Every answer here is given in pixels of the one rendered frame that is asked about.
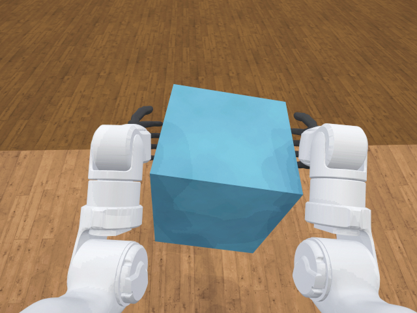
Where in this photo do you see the carton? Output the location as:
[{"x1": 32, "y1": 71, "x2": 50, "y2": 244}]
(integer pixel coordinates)
[{"x1": 150, "y1": 84, "x2": 303, "y2": 253}]

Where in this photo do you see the right robot forearm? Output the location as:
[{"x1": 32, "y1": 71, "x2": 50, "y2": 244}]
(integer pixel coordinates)
[{"x1": 298, "y1": 123, "x2": 380, "y2": 287}]

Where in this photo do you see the left robot upper arm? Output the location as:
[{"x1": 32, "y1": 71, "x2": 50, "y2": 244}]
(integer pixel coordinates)
[{"x1": 20, "y1": 239, "x2": 148, "y2": 313}]

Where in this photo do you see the right robot upper arm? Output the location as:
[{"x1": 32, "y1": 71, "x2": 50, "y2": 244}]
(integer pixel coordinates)
[{"x1": 293, "y1": 237, "x2": 417, "y2": 313}]

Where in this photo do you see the left robot forearm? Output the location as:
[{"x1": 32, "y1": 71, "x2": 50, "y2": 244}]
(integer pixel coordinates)
[{"x1": 67, "y1": 124, "x2": 151, "y2": 289}]

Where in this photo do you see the robot right hand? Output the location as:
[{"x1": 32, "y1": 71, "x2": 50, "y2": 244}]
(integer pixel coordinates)
[{"x1": 291, "y1": 112, "x2": 318, "y2": 169}]

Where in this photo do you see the robot left hand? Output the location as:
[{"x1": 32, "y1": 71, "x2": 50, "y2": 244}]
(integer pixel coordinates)
[{"x1": 128, "y1": 106, "x2": 163, "y2": 160}]

